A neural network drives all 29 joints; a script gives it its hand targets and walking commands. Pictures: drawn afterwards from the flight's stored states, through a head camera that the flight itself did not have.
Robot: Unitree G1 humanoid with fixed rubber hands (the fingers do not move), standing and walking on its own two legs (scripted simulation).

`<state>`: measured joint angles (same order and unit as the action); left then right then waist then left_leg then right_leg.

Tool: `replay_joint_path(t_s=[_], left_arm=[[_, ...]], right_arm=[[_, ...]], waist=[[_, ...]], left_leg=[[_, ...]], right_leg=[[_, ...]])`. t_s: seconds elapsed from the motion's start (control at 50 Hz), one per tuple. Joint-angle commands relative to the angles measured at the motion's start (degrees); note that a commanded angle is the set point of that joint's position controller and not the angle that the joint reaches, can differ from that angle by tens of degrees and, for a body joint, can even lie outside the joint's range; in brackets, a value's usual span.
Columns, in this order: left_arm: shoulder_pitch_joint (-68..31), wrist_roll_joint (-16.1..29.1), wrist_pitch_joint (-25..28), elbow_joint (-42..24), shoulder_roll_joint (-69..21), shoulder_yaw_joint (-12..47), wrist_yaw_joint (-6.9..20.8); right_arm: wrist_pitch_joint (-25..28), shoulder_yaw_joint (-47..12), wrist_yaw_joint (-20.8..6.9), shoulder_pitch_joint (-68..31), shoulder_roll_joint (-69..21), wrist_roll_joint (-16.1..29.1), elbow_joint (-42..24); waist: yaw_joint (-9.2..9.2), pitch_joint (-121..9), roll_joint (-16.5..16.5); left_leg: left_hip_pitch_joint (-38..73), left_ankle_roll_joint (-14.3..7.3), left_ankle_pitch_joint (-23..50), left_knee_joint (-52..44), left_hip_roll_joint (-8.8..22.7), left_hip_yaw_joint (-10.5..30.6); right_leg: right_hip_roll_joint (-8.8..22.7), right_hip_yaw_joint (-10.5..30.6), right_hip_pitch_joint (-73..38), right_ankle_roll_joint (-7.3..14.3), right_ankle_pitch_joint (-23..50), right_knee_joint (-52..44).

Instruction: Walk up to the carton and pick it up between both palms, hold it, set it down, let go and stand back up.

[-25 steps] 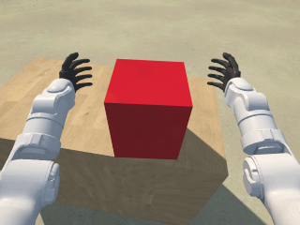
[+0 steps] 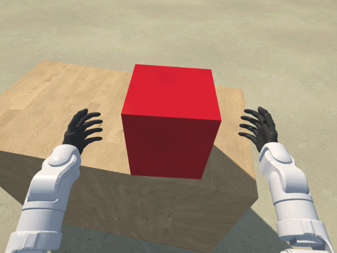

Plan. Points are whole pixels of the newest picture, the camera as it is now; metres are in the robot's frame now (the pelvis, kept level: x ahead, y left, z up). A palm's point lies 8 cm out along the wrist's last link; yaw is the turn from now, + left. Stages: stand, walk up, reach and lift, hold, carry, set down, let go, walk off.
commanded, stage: set down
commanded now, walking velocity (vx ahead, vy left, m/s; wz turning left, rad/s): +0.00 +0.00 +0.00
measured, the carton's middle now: (169, 124) +0.46 -0.02 +0.06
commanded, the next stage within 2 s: none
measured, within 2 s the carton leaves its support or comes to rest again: neither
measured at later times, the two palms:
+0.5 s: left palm (69, 175) +0.30 +0.21 +0.07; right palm (264, 173) +0.29 -0.23 +0.08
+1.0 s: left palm (67, 211) +0.24 +0.21 +0.02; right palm (261, 204) +0.23 -0.22 +0.03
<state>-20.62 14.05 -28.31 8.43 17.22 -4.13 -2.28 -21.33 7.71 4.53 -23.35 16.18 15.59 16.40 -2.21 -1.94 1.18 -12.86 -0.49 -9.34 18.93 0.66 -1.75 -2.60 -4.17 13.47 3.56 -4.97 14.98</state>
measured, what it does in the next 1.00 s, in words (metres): stands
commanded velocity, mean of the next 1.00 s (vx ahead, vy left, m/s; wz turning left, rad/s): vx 0.00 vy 0.00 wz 0.00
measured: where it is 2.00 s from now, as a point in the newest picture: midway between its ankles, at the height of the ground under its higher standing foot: outside the picture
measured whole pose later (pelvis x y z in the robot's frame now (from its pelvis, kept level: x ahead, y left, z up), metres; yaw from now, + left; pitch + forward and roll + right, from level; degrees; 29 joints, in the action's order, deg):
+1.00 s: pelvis +0.02 +0.01 +0.00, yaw -1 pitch -1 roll -1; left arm 11.7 13.3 -5.3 5.1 13.8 3.7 -3.6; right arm -5.5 2.9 1.9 13.3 13.2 14.1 2.3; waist 0.8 0.9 -0.1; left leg -4.7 -0.8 -11.2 17.1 0.4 -3.1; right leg -2.5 -2.5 6.0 2.5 -6.6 13.7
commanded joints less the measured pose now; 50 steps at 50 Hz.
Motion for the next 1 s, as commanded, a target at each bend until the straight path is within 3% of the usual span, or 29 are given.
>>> replay_joint_path(t_s=[0.0, 0.02, 0.06, 0.1, 0.14, 0.26, 0.32, 0.36, 0.38, 0.42, 0.44, 0.5, 0.54, 0.6, 0.62, 0.68, 0.72, 0.74, 0.78, 0.8, 0.82, 0.84, 0.88, 0.98], left_arm=[[-18.3, 0.7, 1.3, -17.1, 8.7, -2.4, -1.0], [-16.5, -0.2, 0.5, -13.7, 8.9, -2.9, -0.5], [-15.4, -1.8, -0.8, -9.4, 7.6, -3.8, 0.6], [-13.9, -2.5, -1.4, -8.1, 6.6, -3.3, 1.4], [-11.4, -2.9, -0.8, -8.6, 5.4, -3.3, 2.0], [-4.7, -3.4, 6.6, -14.3, 6.1, -3.3, 1.9], [-5.5, -1.8, 9.6, -15.5, 6.1, -2.0, 1.1], [-4.8, 0.5, 11.0, -12.9, 5.3, 0.1, 0.3], [-4.8, 1.5, 11.6, -13.1, 5.3, 1.2, -0.2], [-2.3, 2.0, 12.5, -14.1, 5.3, 2.4, -1.1], [-4.1, 2.2, 13.0, -13.2, 5.5, 2.5, -1.4], [1.7, 0.6, 14.6, -11.9, 5.2, 2.0, -1.7], [10.5, -0.9, 15.3, -9.8, 3.3, 0.9, -0.2], [15.1, -2.8, 16.8, -13.6, 3.8, 0.5, 0.7], [14.5, -2.6, 17.8, -14.9, 4.8, -0.7, 0.8], [18.2, -1.8, 20.6, -15.6, 3.9, 0.1, 0.7], [19.0, -0.9, 22.1, -17.5, 3.5, 1.9, 0.1], [19.4, 0.1, 22.7, -16.3, 3.1, 2.6, -0.1], [15.8, 1.6, 23.6, -16.3, 3.1, 4.6, -1.1], [21.9, 1.2, 23.9, -12.3, 1.5, 5.5, -0.9], [19.7, 1.2, 24.2, -12.4, 2.7, 5.6, -1.0], [22.0, 1.0, 24.3, -10.6, 2.1, 5.6, -1.0], [22.7, -0.1, 24.9, -13.8, 3.2, 5.2, -1.3], [29.4, -2.7, 27.5, -14.6, 3.1, 3.3, -1.1]], right_arm=[[3.0, 2.5, -1.1, -19.5, 12.1, 0.9, -16.0], [2.6, 2.0, -1.1, -18.0, 11.2, 0.7, -14.0], [1.0, 2.0, -0.8, -15.0, 9.3, 0.6, -8.4], [0.4, 1.8, -0.5, -13.0, 8.6, 0.2, -6.9], [1.2, 1.6, -0.4, -11.6, 8.5, -0.1, -8.1], [6.9, 2.0, -0.7, -3.6, 8.2, -1.4, -18.2], [7.5, 1.8, -1.3, -2.5, 6.7, -1.8, -19.9], [7.3, 0.9, -2.0, -1.4, 5.8, -1.8, -19.6], [7.5, 1.1, -2.4, -0.6, 5.9, -1.5, -19.1], [7.7, 1.5, -2.7, 2.8, 7.0, -0.8, -17.5], [8.0, 1.8, -2.6, 0.3, 7.6, -1.0, -18.0], [9.7, 1.7, -2.3, 5.2, 7.9, -0.6, -17.6], [11.4, -0.3, -1.9, 13.6, 6.7, -0.6, -17.3], [13.8, -0.6, -0.7, 17.7, 6.7, -0.1, -19.7], [14.6, -0.4, -0.6, 17.6, 6.9, -0.6, -23.2], [16.2, -1.5, -1.3, 21.9, 5.0, -0.8, -25.3], [16.8, -1.6, -1.9, 24.2, 5.0, -0.4, -25.3], [17.0, -1.4, -2.1, 24.9, 5.0, -1.2, -26.7], [16.7, -0.8, -2.4, 21.9, 5.7, -1.1, -27.1], [16.6, -1.7, -2.8, 27.5, 4.2, -1.8, -23.5], [16.5, -1.6, -2.9, 25.2, 4.6, -1.1, -24.1], [16.6, -1.5, -3.0, 27.2, 3.9, -1.7, -22.3], [17.4, -1.9, -3.0, 30.3, 4.8, -1.2, -23.4], [19.9, -2.5, -2.4, 35.9, 3.4, -2.2, -23.7]], waist=[[0.7, -31.3, -2.6], [1.55, -28.8, -1.9], [0.86, -23.2, -2.6], [0.08, -18.2, -1.1], [0.42, -16.5, -0.6], [0.93, -17.0, -1.0], [1.41, -14.5, -1.4], [1.45, -11.5, 0.0], [1.49, -11.7, -1.8], [1.41, -13.6, -4.2], [1.12, -13.3, -3.9], [1.45, -12.9, -3.6], [1.56, -12.8, -1.3], [2.17, -14.1, -1.1], [2.34, -13.6, 0.9], [3.75, -8.2, 1.4], [3.57, -6.3, -0.3], [2.73, -5.7, 0.4], [2.71, -4.0, -0.8], [2.26, -1.4, -0.3], [2.67, -1.7, -2.2], [2.11, -1.4, -1.9], [2.61, -4.0, -3.1], [2.82, -4.9, -2.2]], left_leg=[[-2.8, -1.4, 13.1, -1.3, -0.3, 1.2], [-4.7, -1.7, 12.3, -1.6, -0.1, 1.7], [-5.3, -1.5, 6.2, -2.7, -0.1, 1.9], [-5.1, -1.7, 2.9, -3.6, 0.5, 2.3], [-5.2, -1.7, 1.8, -4.8, 0.6, 2.5], [-2.7, -1.6, 6.8, -4.6, 0.4, 1.2], [-4.4, -1.4, 0.0, -5.8, 0.5, 0.7], [-5.4, -1.6, -3.5, -5.6, 1.1, 1.0], [-5.5, -1.6, -5.4, -6.2, 1.6, 1.2], [-2.6, -0.9, -2.0, -5.3, 2.1, 1.3], [-3.3, -0.5, -1.8, -4.8, 2.1, 1.8], [-3.3, -0.8, 2.1, -4.0, 2.2, 2.0], [-1.5, -0.6, 6.9, -3.9, 1.9, 2.1], [0.9, 0.1, 11.2, -4.0, 1.3, 2.2], [-0.2, 0.3, 9.6, -4.6, 1.3, 2.1], [-0.2, -0.1, 4.8, -6.8, 2.0, 2.1], [0.1, 0.3, 3.7, -7.7, 2.3, 1.7], [1.1, 0.6, 2.2, -7.5, 2.5, 1.4], [-1.2, 1.0, -1.6, -7.9, 2.5, 1.7], [-0.5, 1.1, -2.6, -7.8, 2.8, 1.5], [-1.3, 1.0, -2.5, -7.6, 2.4, 1.1], [-0.9, 0.8, -3.3, -7.5, 2.6, 1.5], [1.1, 1.2, 1.6, -6.6, 2.7, 1.6], [2.1, 1.5, 7.6, -5.3, 1.7, 1.7]], right_leg=[[1.3, 6.3, -23.1, -1.0, 17.8, 4.3], [1.6, 6.6, -23.7, -1.3, 18.1, 4.3], [2.5, 7.1, -22.5, -1.4, 12.4, 2.6], [3.5, 7.7, -21.0, -1.3, 8.2, 1.2], [4.0, 8.1, -21.0, -1.1, 6.4, 0.2], [2.7, 7.3, -22.4, -1.4, 11.4, 0.8], [2.4, 6.4, -20.5, -1.4, 4.6, 0.4], [3.2, 6.8, -19.0, -1.3, -0.8, -0.2], [3.4, 6.7, -18.1, -0.9, -3.8, 0.0], [3.3, 6.8, -16.0, -0.9, -0.8, 0.1], [3.4, 6.9, -15.6, -0.7, -0.5, 0.4], [3.8, 7.7, -17.5, -1.1, 4.6, 1.1], [4.0, 8.1, -21.1, -1.4, 10.8, 0.4], [3.8, 8.6, -24.1, -1.4, 16.4, 0.0], [3.4, 8.3, -24.5, -1.4, 14.9, -0.1], [3.7, 8.1, -22.8, -1.0, 8.4, -2.3], [4.0, 8.1, -20.2, -1.0, 5.3, -3.2], [4.0, 8.2, -18.9, -1.0, 3.4, -3.9], [4.0, 7.7, -16.6, -0.7, -0.8, -3.8], [4.3, 7.7, -15.7, -0.6, -0.9, -3.4], [4.5, 8.0, -14.7, -0.7, -1.0, -3.6], [4.9, 8.0, -14.6, -0.8, -1.9, -3.5], [4.8, 8.3, -15.6, -0.6, 2.5, -2.8], [4.0, 8.9, -18.1, -1.2, 9.7, -1.7]])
